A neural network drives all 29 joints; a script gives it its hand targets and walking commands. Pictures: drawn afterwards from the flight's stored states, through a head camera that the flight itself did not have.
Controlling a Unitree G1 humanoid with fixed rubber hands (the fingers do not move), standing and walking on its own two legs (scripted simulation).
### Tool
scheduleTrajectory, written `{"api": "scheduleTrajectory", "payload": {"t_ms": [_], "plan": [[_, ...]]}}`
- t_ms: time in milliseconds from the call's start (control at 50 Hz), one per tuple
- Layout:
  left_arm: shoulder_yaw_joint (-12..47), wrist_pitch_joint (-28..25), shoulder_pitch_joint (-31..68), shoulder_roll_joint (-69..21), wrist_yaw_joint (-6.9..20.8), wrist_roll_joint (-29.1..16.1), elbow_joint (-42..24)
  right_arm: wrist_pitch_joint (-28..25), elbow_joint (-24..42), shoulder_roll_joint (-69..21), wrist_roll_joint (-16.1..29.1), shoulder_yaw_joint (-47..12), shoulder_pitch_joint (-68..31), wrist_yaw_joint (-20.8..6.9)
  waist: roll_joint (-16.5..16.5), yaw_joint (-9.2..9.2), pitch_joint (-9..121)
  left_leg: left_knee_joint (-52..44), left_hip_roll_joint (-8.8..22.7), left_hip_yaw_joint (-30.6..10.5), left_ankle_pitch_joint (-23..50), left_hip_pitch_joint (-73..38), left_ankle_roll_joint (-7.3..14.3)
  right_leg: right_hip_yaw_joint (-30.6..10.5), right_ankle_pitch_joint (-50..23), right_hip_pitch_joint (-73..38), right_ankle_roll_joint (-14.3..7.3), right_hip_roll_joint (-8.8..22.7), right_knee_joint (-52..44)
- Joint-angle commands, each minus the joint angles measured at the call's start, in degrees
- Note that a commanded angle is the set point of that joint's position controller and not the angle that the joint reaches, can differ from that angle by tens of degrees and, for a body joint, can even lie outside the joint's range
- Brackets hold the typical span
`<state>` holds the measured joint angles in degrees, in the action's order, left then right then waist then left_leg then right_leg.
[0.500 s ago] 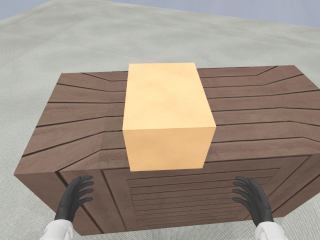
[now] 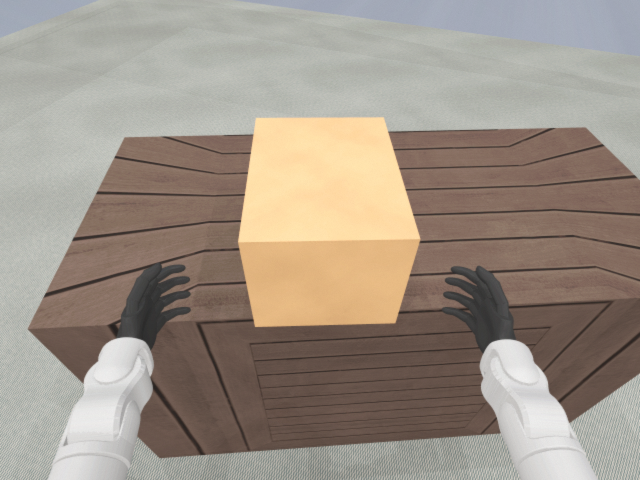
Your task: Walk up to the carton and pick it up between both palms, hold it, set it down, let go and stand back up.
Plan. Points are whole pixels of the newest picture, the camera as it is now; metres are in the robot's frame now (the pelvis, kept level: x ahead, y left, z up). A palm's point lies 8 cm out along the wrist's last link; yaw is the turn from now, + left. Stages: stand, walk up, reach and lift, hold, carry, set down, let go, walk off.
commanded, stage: reach and lift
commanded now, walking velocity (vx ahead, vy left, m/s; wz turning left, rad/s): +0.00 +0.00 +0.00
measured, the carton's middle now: (322, 216) +0.52 +0.02 +0.03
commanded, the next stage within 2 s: none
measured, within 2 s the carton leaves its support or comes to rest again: neither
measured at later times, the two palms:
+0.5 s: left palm (146, 256) +0.37 +0.24 +0.11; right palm (490, 258) +0.37 -0.20 +0.10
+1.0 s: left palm (150, 196) +0.43 +0.24 +0.15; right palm (484, 197) +0.44 -0.20 +0.15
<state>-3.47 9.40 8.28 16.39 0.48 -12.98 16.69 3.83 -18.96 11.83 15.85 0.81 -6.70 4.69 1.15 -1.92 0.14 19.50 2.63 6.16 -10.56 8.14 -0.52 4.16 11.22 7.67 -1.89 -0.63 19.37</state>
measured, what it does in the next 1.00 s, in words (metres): stands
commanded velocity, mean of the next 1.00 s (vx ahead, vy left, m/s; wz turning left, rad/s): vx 0.00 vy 0.00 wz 0.00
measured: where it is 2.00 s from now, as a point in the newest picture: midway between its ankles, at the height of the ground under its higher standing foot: outside the picture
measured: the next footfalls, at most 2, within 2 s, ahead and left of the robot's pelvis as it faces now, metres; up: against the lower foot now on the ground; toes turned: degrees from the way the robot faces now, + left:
none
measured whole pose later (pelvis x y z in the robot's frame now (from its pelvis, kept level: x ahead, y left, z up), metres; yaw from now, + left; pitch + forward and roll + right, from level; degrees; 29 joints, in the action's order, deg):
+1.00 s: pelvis +0.00 +0.00 +0.00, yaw +0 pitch +10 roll -1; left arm -3.7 22.9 50.0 22.3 -1.6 -13.9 41.8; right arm 13.8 -48.5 20.7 21.2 0.4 -50.2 4.3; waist 0.8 -0.7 5.5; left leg 22.4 3.5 5.1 -10.3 21.5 -0.5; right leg 5.0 8.8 18.7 -1.7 -1.5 17.8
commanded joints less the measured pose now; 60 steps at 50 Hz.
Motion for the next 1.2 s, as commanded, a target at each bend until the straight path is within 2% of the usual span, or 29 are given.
{"api": "scheduleTrajectory", "payload": {"t_ms": [0, 240, 560, 700, 920, 1180], "plan": [[-4.43, 0.05, 19.08, 9.66, 0.18, 0.08, -11.75, -1.17, 11.77, 7.98, 0.70, 2.74, -18.15, 0.60, -1.32, 0.27, 16.45, 0.23, -2.44, -4.73, 15.82, -8.25, 0.51, -6.53, -11.37, -0.92, 1.39, 0.51, -3.39], [-6.72, 8.16, 29.95, 10.86, 0.19, 1.05, -12.67, 3.67, 9.41, 12.15, 3.52, 2.41, -30.56, 1.30, -2.02, 0.86, 22.00, 1.59, -2.28, -4.74, 20.36, -10.10, 0.16, -5.22, -17.27, -1.08, 2.16, -0.58, -2.68], [-6.69, 14.00, 47.39, 13.57, -0.99, 1.16, -6.25, 7.47, 0.09, 17.32, 5.52, 3.17, -48.81, 0.80, -2.76, 1.40, 31.35, 3.88, -2.17, -5.06, 24.69, -10.63, -0.64, -3.59, -22.91, -0.27, 2.68, -1.74, -1.50], [-5.91, 14.15, 55.28, 14.90, -1.39, 0.80, -0.54, 7.73, -5.71, 18.91, 5.71, 3.34, -56.55, 0.31, -2.94, 1.55, 35.34, 4.78, -2.27, -5.31, 25.89, -9.95, -0.91, -3.01, -24.82, 0.50, 3.00, -2.03, -1.07], [-2.75, 10.86, 69.06, 16.76, -2.07, -0.84, 13.05, 7.19, -17.50, 20.26, 5.32, 2.85, -69.98, -0.51, -3.06, 1.33, 41.70, 6.24, -2.12, -5.72, 26.71, -8.84, -1.20, -2.03, -25.23, 3.68, 3.23, -2.31, -0.48], [1.35, 7.20, 83.38, 18.69, -2.80, -3.50, 27.96, 6.96, -28.86, 20.96, 4.85, 2.16, -83.95, 0.30, -3.12, 1.58, 47.98, 7.76, -1.99, -5.76, 27.89, -6.25, -1.78, -1.26, -28.31, 5.32, 3.63, -2.29, 0.86]]}}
